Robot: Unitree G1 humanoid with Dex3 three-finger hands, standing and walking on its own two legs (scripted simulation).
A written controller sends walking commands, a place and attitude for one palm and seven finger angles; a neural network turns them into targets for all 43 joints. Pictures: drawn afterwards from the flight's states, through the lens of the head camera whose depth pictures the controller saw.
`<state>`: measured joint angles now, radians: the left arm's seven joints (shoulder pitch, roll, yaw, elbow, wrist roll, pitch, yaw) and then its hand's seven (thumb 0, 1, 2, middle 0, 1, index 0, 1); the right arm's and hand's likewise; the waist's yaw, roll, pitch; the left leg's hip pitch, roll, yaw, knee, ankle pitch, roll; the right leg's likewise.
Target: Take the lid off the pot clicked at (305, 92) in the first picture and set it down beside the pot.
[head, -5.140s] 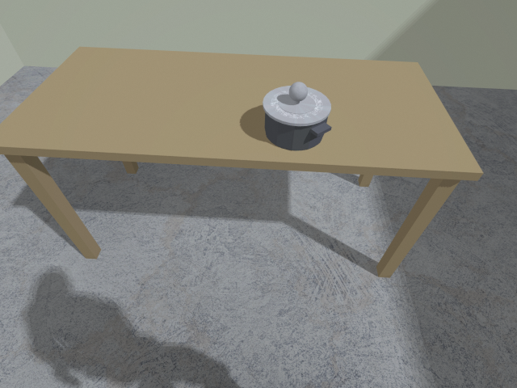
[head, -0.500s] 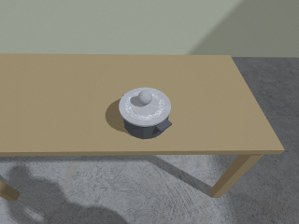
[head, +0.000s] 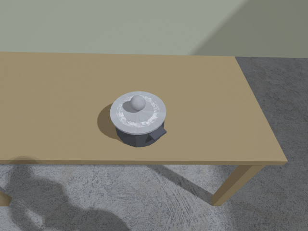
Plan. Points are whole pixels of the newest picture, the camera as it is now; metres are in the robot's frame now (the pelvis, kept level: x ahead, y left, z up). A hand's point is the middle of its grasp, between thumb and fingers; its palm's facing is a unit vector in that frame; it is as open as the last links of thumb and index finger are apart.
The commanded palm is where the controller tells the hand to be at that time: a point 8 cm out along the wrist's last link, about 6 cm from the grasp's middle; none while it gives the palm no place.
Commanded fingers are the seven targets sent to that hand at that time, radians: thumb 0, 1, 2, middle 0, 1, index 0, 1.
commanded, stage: shuffle to correct the standing spot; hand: left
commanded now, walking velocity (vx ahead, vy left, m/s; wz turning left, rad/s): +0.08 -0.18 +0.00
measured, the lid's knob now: (137, 103) +0.48 +0.08 +0.04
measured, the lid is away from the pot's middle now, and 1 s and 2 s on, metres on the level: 0.00 0.00 0.00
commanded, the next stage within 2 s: come to a stop and stand still in 0.38 s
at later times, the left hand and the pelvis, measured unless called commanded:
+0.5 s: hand out of the picture +0.07 +0.15 -0.18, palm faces +0.02 -0.97 -0.23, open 7.3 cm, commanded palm none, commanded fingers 0.00 0.90 0.90 -0.20 -0.30 -0.20 -0.30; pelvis +0.03 -0.05 -0.01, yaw +0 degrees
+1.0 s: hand out of the picture +0.05 +0.14 -0.18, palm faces +0.03 -0.97 -0.22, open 7.3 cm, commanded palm none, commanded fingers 0.00 0.90 0.90 -0.20 -0.30 -0.20 -0.30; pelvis +0.03 -0.04 +0.00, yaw +1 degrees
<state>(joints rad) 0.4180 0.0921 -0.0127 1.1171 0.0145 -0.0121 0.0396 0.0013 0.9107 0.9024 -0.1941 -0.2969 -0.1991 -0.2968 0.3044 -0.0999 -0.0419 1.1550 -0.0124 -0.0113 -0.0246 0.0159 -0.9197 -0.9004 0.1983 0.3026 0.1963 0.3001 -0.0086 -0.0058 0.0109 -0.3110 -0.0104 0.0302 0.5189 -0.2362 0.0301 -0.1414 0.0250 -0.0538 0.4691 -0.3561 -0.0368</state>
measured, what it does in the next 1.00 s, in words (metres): steps on the spot: right foot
